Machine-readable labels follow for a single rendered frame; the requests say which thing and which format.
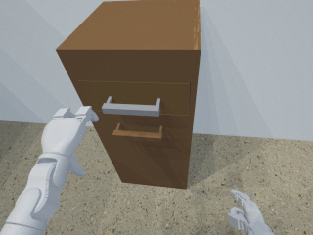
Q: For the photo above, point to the robot right hand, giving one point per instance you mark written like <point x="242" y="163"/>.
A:
<point x="241" y="218"/>

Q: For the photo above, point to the cabinet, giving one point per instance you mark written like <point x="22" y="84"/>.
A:
<point x="142" y="41"/>

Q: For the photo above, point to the drawer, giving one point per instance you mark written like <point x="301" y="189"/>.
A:
<point x="174" y="96"/>

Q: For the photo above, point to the handle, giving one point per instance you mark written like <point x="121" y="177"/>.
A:
<point x="131" y="109"/>
<point x="137" y="135"/>

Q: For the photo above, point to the robot left forearm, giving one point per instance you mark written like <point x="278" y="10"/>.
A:
<point x="41" y="197"/>

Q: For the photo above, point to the robot left hand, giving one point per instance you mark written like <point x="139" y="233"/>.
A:
<point x="64" y="133"/>

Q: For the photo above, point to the robot right forearm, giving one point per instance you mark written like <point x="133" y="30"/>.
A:
<point x="258" y="228"/>

